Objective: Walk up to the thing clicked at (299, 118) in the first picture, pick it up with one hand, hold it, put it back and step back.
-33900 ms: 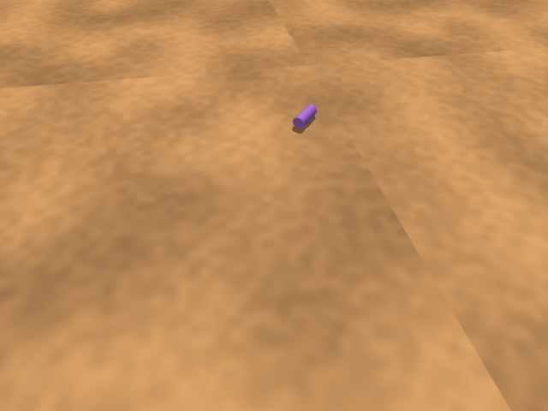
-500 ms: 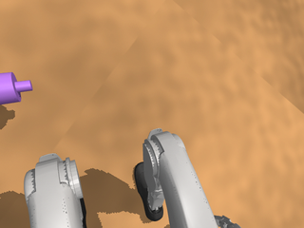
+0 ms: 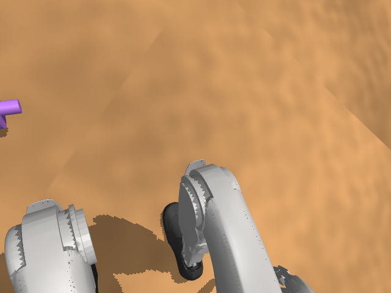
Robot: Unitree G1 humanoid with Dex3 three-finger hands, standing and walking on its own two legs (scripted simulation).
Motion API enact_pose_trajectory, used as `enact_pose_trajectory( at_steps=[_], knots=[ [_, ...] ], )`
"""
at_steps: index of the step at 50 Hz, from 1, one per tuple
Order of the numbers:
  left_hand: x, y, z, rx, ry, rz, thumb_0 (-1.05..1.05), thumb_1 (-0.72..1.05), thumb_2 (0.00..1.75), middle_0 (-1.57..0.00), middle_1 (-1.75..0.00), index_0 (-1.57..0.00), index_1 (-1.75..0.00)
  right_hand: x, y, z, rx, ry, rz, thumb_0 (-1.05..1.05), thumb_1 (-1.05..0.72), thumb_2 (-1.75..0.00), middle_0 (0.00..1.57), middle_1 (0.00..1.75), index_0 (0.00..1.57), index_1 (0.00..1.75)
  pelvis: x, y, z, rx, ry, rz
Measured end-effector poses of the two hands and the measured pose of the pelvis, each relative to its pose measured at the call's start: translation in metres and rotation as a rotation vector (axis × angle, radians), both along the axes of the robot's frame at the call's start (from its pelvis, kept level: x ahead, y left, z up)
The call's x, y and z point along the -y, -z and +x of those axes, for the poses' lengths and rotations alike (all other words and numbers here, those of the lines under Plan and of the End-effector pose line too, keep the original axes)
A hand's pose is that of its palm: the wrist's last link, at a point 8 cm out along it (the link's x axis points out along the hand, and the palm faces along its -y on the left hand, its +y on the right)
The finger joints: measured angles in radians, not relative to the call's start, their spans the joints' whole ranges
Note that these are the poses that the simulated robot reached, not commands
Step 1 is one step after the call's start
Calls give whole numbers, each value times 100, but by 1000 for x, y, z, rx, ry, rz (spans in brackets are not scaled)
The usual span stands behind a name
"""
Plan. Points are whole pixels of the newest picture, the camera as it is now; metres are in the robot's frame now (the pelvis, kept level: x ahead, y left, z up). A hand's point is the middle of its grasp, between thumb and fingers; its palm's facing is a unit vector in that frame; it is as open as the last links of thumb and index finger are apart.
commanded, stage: rest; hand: left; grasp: from above
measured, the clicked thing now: out of the picture +0.47 +0.33 -0.24
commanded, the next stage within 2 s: open in 0.90 s
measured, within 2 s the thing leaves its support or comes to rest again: rests again in 1.42 s
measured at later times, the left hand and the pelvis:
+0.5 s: hand out of the picture +0.47 +0.33 -0.25, palm faces -0.48 -0.13 -0.87, open 10.2 cm; pelvis +0.00 +0.00 -0.01, yaw -2 degrees
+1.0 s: hand out of the picture +0.47 +0.33 -0.26, palm faces -0.48 -0.13 -0.87, open 10.3 cm; pelvis +0.00 +0.00 -0.01, yaw -3 degrees
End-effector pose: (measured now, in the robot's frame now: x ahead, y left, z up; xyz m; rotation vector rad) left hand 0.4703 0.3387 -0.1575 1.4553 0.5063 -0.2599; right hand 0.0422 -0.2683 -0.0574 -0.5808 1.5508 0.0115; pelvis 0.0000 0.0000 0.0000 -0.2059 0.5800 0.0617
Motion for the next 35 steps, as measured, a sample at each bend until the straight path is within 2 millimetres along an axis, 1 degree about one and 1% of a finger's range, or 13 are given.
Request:
enact_pose_trajectory(
  at_steps=[11, 22, 28, 35],
  knots=[
    [2, 16, 5, -22, -28, 10, 1, 1, 42, -70, -52, -71, -48, -7, 3, 3, 14, -23, 14, 0, -90, -90, 20, 30, 20, 30, -2, 4, 2, 11, 10, -14],
    [6, 35, 3, -22, -18, -15, 1, 1, 42, -69, -52, -71, -48, -9, -5, -4, -5, -54, -6, 0, -90, -90, 20, 30, 20, 30, -3, 8, 0, 33, 18, -30],
    [6, 38, 3, -10, -11, -8, 1, 1, 44, -68, -53, -70, -50, -9, -8, -4, -9, -68, -13, 0, -89, -90, 20, 30, 20, 30, -4, 8, 1, 37, 20, -33],
    [5, 39, 4, -10, -28, 5, 1, 0, 47, -67, -55, -69, -52, -10, -8, -1, 12, -86, -8, 0, -89, -90, 20, 30, 20, 30, -4, 10, 0, 44, 24, -39]
  ],
)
